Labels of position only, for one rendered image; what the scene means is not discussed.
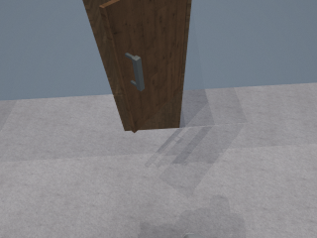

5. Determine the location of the cupboard door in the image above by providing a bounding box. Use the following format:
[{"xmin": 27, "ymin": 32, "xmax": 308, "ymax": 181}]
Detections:
[{"xmin": 99, "ymin": 0, "xmax": 187, "ymax": 133}]

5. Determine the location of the handle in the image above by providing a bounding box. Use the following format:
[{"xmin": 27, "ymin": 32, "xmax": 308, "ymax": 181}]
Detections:
[{"xmin": 125, "ymin": 53, "xmax": 145, "ymax": 91}]

